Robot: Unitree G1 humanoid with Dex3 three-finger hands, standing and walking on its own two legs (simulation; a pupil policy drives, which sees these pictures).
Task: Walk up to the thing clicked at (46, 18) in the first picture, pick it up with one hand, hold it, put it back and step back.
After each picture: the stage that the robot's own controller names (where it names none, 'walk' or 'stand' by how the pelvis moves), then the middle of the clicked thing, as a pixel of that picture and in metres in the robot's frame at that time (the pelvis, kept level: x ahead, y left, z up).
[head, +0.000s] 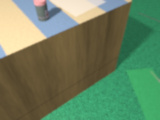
stand; (41, 9) +0.84 +0.24 +0.04
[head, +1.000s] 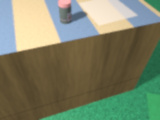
rise first; (65, 11) +0.79 +0.15 +0.05
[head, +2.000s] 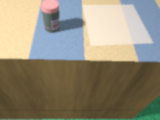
walk; (51, 16) +0.59 +0.19 +0.07
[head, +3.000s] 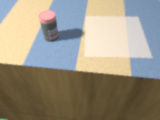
stand; (49, 26) +0.59 +0.17 +0.07
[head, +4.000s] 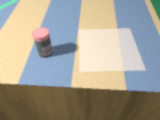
stand; (43, 43) +0.55 +0.19 +0.04
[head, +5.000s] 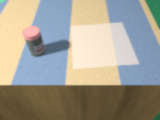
stand; (34, 42) +0.54 +0.22 +0.04
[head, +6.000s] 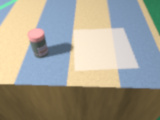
stand; (38, 43) +0.55 +0.21 +0.03
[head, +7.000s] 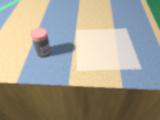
stand; (41, 43) +0.56 +0.20 +0.03
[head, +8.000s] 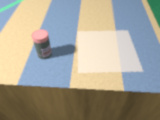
stand; (42, 44) +0.55 +0.19 +0.03
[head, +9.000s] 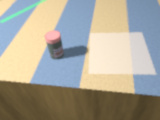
rise first; (55, 45) +0.55 +0.18 +0.04
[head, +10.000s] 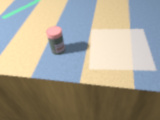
go down; (56, 41) +0.57 +0.18 +0.04
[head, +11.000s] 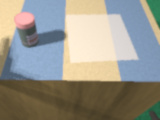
go down; (27, 30) +0.56 +0.16 +0.05
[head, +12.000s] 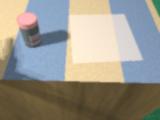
approach; (30, 31) +0.55 +0.17 +0.06
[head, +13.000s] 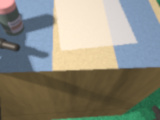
close in; (9, 16) +0.56 +0.19 +0.09
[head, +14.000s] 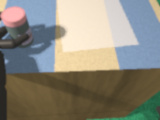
lift; (19, 28) +0.51 +0.16 +0.09
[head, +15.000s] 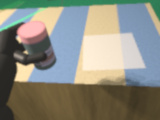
lift; (39, 46) +0.33 +0.13 +0.25
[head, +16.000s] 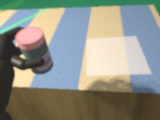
hold; (36, 51) +0.33 +0.14 +0.23
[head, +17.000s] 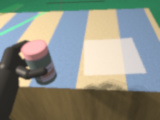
hold; (40, 63) +0.32 +0.14 +0.20
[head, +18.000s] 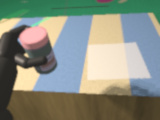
crouch; (40, 51) +0.31 +0.13 +0.25
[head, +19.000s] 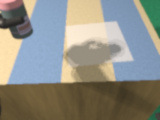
crouch; (16, 16) +0.48 +0.16 +0.23
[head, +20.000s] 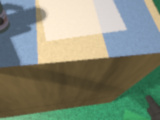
lower; out of the picture +0.54 +0.17 +0.11
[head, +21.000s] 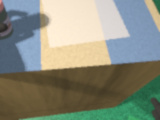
lower; out of the picture +0.53 +0.18 +0.10
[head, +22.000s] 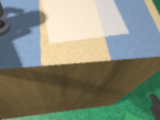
lower; out of the picture +0.54 +0.18 +0.11
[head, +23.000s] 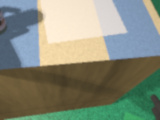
lower; out of the picture +0.54 +0.19 +0.11
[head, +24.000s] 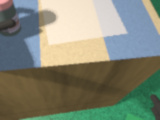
loosen; (4, 14) +0.54 +0.15 +0.11
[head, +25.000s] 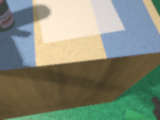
withdraw; out of the picture +0.55 +0.16 +0.11
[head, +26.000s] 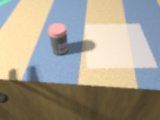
sink last; (58, 40) +0.53 +0.12 +0.07
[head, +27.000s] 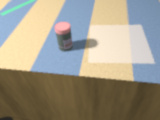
stand; (64, 37) +0.58 +0.13 +0.07
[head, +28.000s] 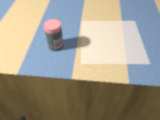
stand; (54, 35) +0.55 +0.14 +0.06
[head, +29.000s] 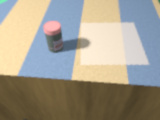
stand; (54, 37) +0.55 +0.14 +0.06
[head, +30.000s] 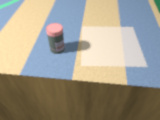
stand; (56, 39) +0.56 +0.13 +0.06
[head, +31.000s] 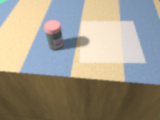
walk; (54, 36) +0.57 +0.14 +0.04
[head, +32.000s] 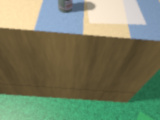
walk; out of the picture +0.73 +0.09 +0.05
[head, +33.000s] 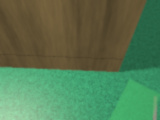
walk; out of the picture +1.04 +0.20 +0.06
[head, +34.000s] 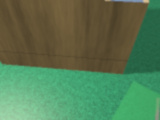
stand; out of the picture +1.16 +0.14 +0.05
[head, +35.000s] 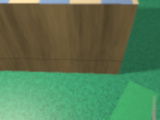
stand; out of the picture +1.16 +0.17 +0.03
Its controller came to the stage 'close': yes
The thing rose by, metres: 0.22
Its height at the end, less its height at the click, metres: +0.00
